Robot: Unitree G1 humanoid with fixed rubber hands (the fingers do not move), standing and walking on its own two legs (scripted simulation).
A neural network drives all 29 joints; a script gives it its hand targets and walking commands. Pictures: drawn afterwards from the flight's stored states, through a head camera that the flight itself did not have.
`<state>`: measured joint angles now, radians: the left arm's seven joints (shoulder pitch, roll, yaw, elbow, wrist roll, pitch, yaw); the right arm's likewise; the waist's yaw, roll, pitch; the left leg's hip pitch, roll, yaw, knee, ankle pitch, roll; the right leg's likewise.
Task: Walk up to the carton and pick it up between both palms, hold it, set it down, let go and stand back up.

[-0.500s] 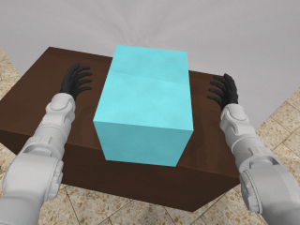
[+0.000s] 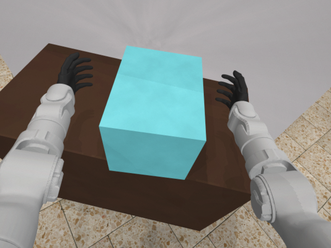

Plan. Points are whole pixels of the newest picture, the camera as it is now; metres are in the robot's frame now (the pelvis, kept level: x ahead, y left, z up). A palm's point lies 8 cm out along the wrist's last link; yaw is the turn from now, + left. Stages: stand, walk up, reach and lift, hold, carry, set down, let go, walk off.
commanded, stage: set down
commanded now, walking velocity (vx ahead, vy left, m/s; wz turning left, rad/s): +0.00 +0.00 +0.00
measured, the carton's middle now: (155, 113) +0.47 +0.03 +0.01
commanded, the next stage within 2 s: none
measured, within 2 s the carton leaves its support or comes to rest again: neither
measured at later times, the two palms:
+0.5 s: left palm (55, 116) +0.38 +0.26 +0.08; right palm (240, 143) +0.34 -0.18 +0.07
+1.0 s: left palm (48, 155) +0.30 +0.26 +0.04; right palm (241, 172) +0.28 -0.17 +0.05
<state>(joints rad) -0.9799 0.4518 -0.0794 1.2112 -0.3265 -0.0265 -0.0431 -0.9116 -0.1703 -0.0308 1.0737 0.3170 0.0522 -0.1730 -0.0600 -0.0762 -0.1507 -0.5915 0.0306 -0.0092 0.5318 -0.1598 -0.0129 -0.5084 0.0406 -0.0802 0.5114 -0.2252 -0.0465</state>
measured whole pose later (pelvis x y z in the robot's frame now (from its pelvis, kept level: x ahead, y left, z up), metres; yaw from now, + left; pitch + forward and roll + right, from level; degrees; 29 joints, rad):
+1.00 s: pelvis +0.03 +0.02 +0.01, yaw -2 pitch -4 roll -1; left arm -0.05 0.33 0.04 0.36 -0.24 0.04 -0.06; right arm 0.03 -0.11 -0.01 0.29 0.23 0.03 -0.13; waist 0.03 -0.04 0.03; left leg -0.15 0.01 0.06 0.40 -0.20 0.02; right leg -0.07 0.02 -0.01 0.36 -0.23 -0.02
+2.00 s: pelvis +0.04 +0.01 +0.01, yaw -2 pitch -7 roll +0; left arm 0.21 0.31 -0.02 0.52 -0.18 -0.18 -0.05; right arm 0.23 -0.09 0.03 0.58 0.12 -0.26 -0.07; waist 0.04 -0.04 0.05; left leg -0.08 0.01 0.05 0.41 -0.22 0.01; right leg -0.01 0.02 -0.02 0.40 -0.27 -0.03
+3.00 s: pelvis +0.05 -0.02 +0.01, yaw -2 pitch -5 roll +1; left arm 0.20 0.20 0.04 0.53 0.02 0.10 -0.01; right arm 0.17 -0.18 0.02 0.77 -0.02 -0.23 0.00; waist -0.02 -0.04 0.08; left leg -0.11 0.04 0.03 0.42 -0.23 -0.04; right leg -0.05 0.05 -0.04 0.42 -0.30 -0.07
